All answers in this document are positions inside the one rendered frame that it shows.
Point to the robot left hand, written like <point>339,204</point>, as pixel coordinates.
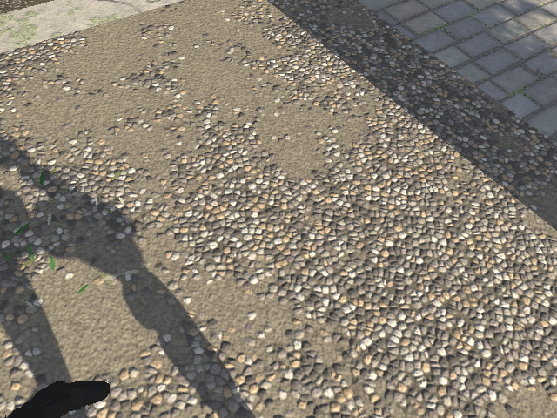
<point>59,398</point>

